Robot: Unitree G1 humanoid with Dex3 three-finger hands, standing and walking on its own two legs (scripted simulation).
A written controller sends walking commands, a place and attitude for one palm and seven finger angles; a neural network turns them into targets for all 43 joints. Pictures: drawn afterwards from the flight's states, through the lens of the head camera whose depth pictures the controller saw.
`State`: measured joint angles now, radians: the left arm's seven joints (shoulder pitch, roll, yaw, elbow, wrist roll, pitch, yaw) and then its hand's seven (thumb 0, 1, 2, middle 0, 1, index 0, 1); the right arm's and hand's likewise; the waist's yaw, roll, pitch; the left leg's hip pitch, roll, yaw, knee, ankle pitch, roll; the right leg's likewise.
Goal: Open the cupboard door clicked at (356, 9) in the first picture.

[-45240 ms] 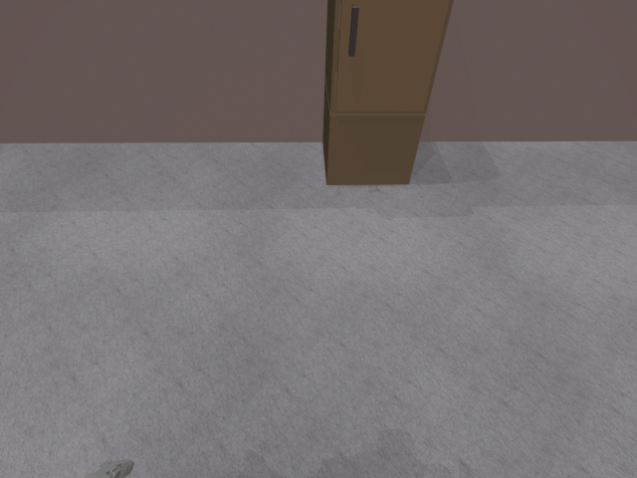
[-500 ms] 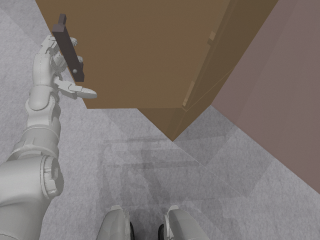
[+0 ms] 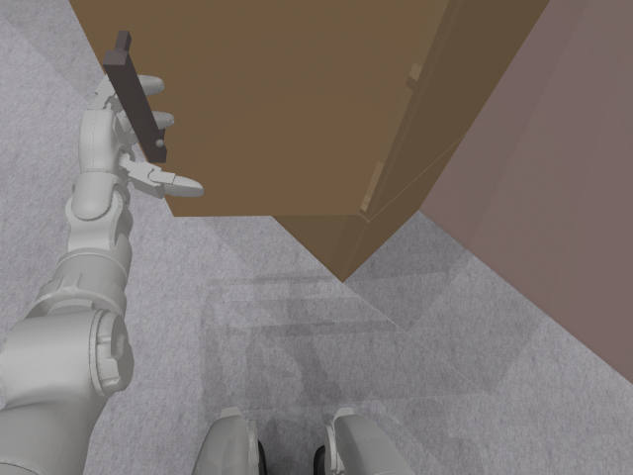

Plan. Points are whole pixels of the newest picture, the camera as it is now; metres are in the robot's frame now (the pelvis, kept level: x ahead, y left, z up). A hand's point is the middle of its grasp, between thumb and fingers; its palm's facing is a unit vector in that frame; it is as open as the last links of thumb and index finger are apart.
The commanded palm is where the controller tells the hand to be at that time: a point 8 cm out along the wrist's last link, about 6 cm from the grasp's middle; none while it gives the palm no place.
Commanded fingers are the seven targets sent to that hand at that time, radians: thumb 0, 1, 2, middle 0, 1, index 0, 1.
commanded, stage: slide the fingers in behind the handle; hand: left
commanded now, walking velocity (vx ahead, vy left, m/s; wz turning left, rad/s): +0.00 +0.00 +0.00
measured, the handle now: (142, 103) +0.57 +0.17 +0.08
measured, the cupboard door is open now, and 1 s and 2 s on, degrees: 48 48 83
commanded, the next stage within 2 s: close the thumb around the handle in 0.20 s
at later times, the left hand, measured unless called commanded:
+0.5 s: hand (159, 140) +0.52 +0.15 +0.06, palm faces -0.01 -1.00 -0.02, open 12.8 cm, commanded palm +0.50 +0.20 +0.07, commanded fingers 0.00 0.12 0.56 -0.34 -1.27 -0.34 -1.27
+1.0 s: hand (162, 140) +0.52 +0.15 +0.06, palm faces -0.01 -1.00 -0.02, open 5.6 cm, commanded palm +0.50 +0.19 +0.07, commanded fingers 0.00 0.90 0.90 -0.40 -1.35 -0.40 -1.35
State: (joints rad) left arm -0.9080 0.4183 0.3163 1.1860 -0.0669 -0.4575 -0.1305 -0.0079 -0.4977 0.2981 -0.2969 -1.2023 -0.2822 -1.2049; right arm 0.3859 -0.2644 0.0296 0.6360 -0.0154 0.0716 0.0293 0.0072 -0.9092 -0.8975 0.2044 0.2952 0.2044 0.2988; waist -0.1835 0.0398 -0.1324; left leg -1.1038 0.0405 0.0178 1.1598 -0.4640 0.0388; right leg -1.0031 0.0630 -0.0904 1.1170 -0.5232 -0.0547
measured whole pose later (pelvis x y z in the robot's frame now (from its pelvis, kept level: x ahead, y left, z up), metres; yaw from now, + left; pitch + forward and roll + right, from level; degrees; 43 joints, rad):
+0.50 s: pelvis +0.00 +0.00 +0.00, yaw +0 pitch +24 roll -3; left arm -0.91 0.42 0.32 1.18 -0.07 -0.44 -0.15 -0.01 -0.33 0.37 -0.32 -1.22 -0.32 -1.24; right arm 0.39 -0.26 0.03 0.64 -0.02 0.07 0.03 0.01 -0.91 -0.90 0.20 0.30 0.20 0.30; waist -0.19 0.04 -0.14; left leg -1.11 0.04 0.02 1.16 -0.47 0.04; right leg -1.01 0.06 -0.09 1.11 -0.53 -0.05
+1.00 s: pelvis +0.00 +0.01 +0.00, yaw +0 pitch +24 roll -4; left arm -0.93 0.41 0.31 1.20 -0.06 -0.45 -0.12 0.01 0.75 0.83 -0.39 -1.34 -0.38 -1.35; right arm 0.38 -0.26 0.03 0.64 -0.02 0.08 0.03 0.01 -0.91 -0.90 0.20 0.30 0.20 0.30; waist -0.19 0.04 -0.13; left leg -1.12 0.03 0.02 1.17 -0.47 0.05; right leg -1.01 0.06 -0.08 1.11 -0.53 -0.04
